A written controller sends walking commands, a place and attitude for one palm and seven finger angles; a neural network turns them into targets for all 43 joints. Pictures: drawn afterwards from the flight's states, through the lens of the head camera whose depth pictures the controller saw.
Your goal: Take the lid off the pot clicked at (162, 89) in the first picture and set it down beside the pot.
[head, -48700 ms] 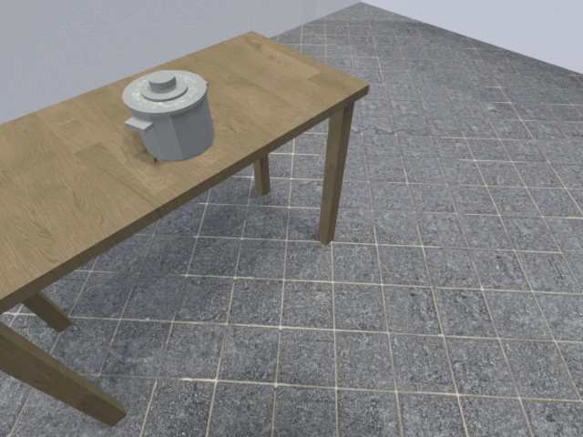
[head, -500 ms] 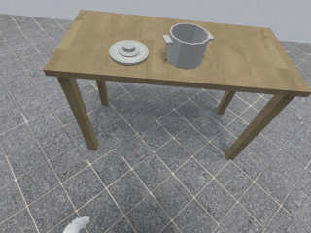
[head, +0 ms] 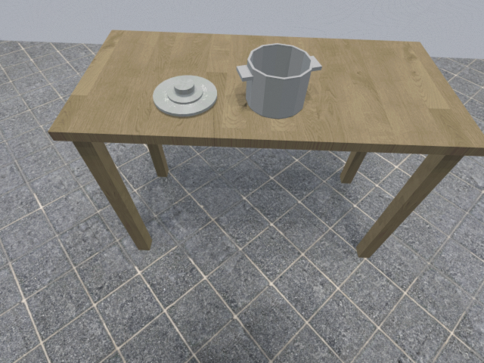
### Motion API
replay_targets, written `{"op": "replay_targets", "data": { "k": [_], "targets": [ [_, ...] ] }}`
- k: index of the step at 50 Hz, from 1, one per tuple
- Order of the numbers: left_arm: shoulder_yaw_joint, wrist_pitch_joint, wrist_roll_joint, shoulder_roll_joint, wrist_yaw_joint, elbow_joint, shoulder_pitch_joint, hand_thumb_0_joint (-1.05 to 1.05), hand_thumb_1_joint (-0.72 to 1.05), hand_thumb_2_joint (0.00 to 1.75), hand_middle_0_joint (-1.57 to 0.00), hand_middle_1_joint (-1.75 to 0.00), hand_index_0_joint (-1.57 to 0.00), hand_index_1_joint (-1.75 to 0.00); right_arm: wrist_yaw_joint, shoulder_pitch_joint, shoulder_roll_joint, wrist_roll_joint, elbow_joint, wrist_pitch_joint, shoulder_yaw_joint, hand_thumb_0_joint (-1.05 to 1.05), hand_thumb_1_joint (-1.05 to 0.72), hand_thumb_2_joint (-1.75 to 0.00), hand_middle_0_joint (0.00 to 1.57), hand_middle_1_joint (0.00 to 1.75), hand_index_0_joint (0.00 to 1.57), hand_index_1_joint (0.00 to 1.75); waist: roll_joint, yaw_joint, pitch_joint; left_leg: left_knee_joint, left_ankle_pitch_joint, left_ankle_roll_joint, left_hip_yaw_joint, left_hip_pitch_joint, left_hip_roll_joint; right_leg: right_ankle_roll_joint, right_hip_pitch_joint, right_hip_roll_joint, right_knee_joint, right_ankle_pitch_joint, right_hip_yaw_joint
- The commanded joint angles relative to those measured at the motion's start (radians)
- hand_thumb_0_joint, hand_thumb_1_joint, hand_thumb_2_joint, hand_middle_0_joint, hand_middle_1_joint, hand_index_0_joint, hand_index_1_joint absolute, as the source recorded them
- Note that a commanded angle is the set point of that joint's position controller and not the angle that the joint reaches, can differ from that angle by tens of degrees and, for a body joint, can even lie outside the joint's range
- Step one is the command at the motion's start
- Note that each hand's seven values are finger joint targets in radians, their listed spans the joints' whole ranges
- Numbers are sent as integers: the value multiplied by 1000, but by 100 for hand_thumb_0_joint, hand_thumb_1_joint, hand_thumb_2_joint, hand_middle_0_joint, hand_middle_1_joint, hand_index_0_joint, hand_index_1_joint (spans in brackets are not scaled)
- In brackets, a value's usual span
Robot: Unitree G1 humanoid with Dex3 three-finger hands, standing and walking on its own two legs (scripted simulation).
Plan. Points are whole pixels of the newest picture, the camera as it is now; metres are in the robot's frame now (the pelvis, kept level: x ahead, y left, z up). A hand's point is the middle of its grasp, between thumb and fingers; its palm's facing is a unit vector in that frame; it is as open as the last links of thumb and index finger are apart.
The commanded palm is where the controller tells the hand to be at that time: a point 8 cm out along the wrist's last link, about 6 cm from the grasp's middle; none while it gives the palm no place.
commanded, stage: let the arm hang, fingers relaxed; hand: left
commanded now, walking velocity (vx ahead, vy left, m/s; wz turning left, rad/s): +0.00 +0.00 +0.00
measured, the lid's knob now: (184, 86) +0.75 +0.19 +0.01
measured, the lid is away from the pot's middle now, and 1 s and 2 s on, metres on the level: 0.25 0.25 0.25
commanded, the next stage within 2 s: look to check the result in 0.24 s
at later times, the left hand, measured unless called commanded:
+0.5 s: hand out of the picture +0.02 +0.17 -0.18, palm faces +0.04 -0.98 -0.19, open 7.3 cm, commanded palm none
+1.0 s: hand out of the picture +0.00 +0.18 -0.18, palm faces +0.04 -0.98 -0.19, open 7.3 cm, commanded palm none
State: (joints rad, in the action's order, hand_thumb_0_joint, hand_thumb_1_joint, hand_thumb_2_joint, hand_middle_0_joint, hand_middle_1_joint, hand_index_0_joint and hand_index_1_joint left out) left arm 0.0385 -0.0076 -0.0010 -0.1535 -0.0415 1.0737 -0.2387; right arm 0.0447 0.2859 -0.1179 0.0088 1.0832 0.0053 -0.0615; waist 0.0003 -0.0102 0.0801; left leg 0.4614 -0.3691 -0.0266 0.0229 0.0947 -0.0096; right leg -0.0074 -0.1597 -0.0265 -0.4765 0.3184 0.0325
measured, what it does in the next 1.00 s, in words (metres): stands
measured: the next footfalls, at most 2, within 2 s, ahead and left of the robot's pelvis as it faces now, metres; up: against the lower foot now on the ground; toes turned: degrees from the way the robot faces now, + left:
none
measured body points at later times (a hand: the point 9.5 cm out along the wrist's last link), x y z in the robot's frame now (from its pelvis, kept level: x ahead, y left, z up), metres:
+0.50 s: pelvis +0.00 +0.00 +0.00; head +0.02 +0.00 +0.45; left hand +0.02 +0.22 -0.16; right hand -0.03 -0.22 -0.16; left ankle -0.08 +0.10 -0.74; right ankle -0.04 -0.12 -0.74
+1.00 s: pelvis -0.01 +0.01 +0.00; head +0.01 +0.02 +0.45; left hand +0.00 +0.23 -0.16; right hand -0.05 -0.20 -0.15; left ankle -0.08 +0.10 -0.74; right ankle -0.04 -0.12 -0.74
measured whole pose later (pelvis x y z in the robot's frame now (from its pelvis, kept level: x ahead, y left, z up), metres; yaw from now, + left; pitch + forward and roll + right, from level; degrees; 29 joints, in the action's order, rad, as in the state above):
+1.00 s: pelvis -0.01 +0.01 +0.00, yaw +0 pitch -1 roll -1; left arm 0.03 0.00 0.00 -0.15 -0.04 1.10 -0.25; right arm 0.05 0.33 -0.09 0.01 1.11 0.01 -0.05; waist -0.01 -0.01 0.07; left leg 0.42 -0.33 -0.04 0.03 0.08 -0.02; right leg 0.01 -0.15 -0.02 -0.43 0.27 0.04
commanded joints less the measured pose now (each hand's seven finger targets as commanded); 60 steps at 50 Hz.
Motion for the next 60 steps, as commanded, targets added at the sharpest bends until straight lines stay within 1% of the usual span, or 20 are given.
{"op": "replay_targets", "data": {
  "k": [1, 2, 4, 5, 6, 8, 10, 11, 14, 16, 24, 30, 35, 36, 44, 50, 51, 52, 54, 60],
  "targets": [
    [14, 20, -6, -94, -9, -42, -46, 0, 90, 90, -20, -30, -20, -30, 12, 115, -88, -4, -6, 5, -16, 0, -90, -90, 20, 30, 20, 30, 16, -17, -69, -8, 493, -16, -50, -43, 108, -60, 16, 110, 33, -502, 79],
    [14, 22, -6, -92, -9, -39, -50, 0, 90, 90, -20, -30, -20, -30, 13, 118, -87, -4, -5, 6, -15, 0, -90, -90, 20, 30, 20, 30, 7, -16, -82, -5, 501, -16, -50, -46, 110, -62, 28, 111, 34, -518, 80],
    [13, 21, -5, -94, -9, -33, -57, 0, 90, 90, -20, -30, -20, -30, 13, 114, -87, -5, -4, 5, -15, 0, -90, -90, 20, 30, 20, 30, 2, -15, -72, -6, 496, -14, -47, -42, 109, -61, 29, 112, 36, -524, 79],
    [12, 20, -7, -90, -10, -34, -54, 0, 90, 90, -20, -30, -20, -30, 13, 115, -85, -6, -4, 3, -15, 0, -90, -90, 20, 30, 20, 30, -11, -16, -48, -12, 462, -13, -51, -26, 108, -60, 18, 107, 42, -497, 80],
    [12, 20, -7, -90, -10, -34, -58, 0, 90, 90, -20, -30, -20, -30, 13, 114, -86, -5, -2, 3, -14, 0, -90, -90, 20, 30, 20, 30, 12, -15, -47, -14, 461, -14, -48, -27, 108, -60, 18, 112, 45, -499, 83],
    [13, 21, -6, -91, -9, -30, -66, 0, 90, 90, -20, -30, -20, -30, 13, 109, -86, -5, -3, 4, -14, 0, -90, -90, 20, 30, 20, 30, -2, -12, -56, -10, 452, -12, -47, -26, 107, -59, 30, 114, 50, -512, 85],
    [12, 20, -8, -91, -10, -30, -60, 0, 90, 90, -20, -30, -20, -30, 12, 110, -80, -7, -2, 2, -14, 0, -90, -90, 20, 30, 20, 30, -16, -13, -26, -24, 400, -13, -50, -10, 105, -56, 15, 110, 61, -467, 85],
    [10, 19, -6, -86, -9, -29, -59, 0, 90, 90, -20, -30, -20, -30, 12, 105, -81, -5, 2, 1, -12, 0, -90, -90, 20, 30, 20, 30, 0, -13, -11, -35, 376, -13, -50, -4, 107, -55, 4, 111, 72, -441, 90],
    [10, 20, -5, -84, -7, -30, -56, 0, 90, 90, -20, -30, -20, -30, 12, 110, -82, -2, 3, 5, -11, 0, -90, -90, 20, 30, 20, 30, 21, -12, -28, -40, 414, -15, -55, -15, 112, -55, 11, 105, 65, -445, 84],
    [11, 19, -6, -85, -7, -31, -53, 0, 90, 90, -20, -30, -20, -30, 12, 115, -82, -3, 7, 5, -11, 0, -90, -90, 20, 30, 20, 30, 18, -11, -22, -50, 390, -17, -58, -11, 114, -52, 7, 101, 71, -404, 78],
    [10, 21, -4, -87, -7, -31, -53, 0, 90, 90, -20, -30, -20, -30, 12, 130, -80, -3, 13, 10, -8, 0, -90, -90, 20, 30, 20, 30, 9, -8, -37, -59, 413, -16, -60, -5, 113, -49, 31, 104, 71, -425, 72],
    [8, 18, -5, -83, -8, -31, -47, 0, 90, 90, -20, -30, -20, -30, 13, 141, -70, -4, 21, 10, -8, 0, -90, -90, 20, 30, 20, 30, 13, -7, -2, -78, 385, -18, -65, 11, 112, -46, 11, 98, 77, -377, 65],
    [6, 18, -5, -79, -7, -31, -47, 0, 90, 90, -20, -30, -20, -30, 12, 147, -67, -4, 21, 11, -7, 0, -90, -90, 20, 30, 20, 30, 5, -9, -9, -89, 361, -22, -73, 13, 113, -42, 11, 95, 83, -341, 62],
    [6, 17, -4, -75, -6, -30, -49, 0, 90, 90, -20, -30, -20, -30, 12, 144, -70, -2, 24, 12, -6, 0, -90, -90, 20, 30, 20, 30, 19, -6, -3, -94, 351, -24, -75, 16, 114, -41, 5, 95, 86, -328, 63],
    [3, 18, -3, -69, -7, -17, -60, 0, 90, 90, -20, -30, -20, -30, 15, 152, -68, -3, 25, 16, -5, 0, -90, -90, 20, 30, 20, 30, 26, -9, -21, -91, 426, -26, -73, -10, 118, -36, 5, 94, 77, -358, 54],
    [1, 18, -6, -68, -8, -10, -70, 0, 90, 90, -20, -30, -20, -30, 14, 151, -65, -6, 22, 14, -4, 0, -90, -90, 20, 30, 20, 30, 7, -9, -4, -96, 392, -28, -74, -4, 115, -33, -9, 94, 84, -332, 54],
    [0, 17, -6, -64, -8, -7, -71, 0, 90, 90, -20, -30, -20, -30, 15, 148, -68, -3, 25, 15, -3, 0, -90, -90, 20, 30, 20, 30, 25, -9, -6, -100, 404, -29, -73, -10, 116, -31, -13, 95, 82, -333, 52],
    [0, 18, -6, -64, -8, -6, -74, 0, 90, 90, -20, -30, -20, -30, 14, 147, -66, -3, 25, 16, -3, 0, -90, -90, 20, 30, 20, 30, 11, -8, -14, -97, 408, -30, -75, -14, 116, -31, -8, 95, 83, -337, 53],
    [-2, 18, -4, -63, -8, -4, -78, 0, 90, 90, -20, -30, -20, -30, 15, 144, -69, -3, 24, 16, -2, 0, -90, -90, 20, 30, 20, 30, 25, -8, -17, -93, 430, -29, -71, -23, 117, -32, -9, 96, 80, -354, 56],
    [-2, 18, -8, -62, -9, 0, -81, 0, 90, 90, -20, -30, -20, -30, 15, 147, -66, -6, 22, 15, -3, 0, -90, -90, 20, 30, 20, 30, 14, -9, -3, -100, 395, -30, -73, -8, 115, -29, -15, 95, 82, -327, 52]
  ]
}}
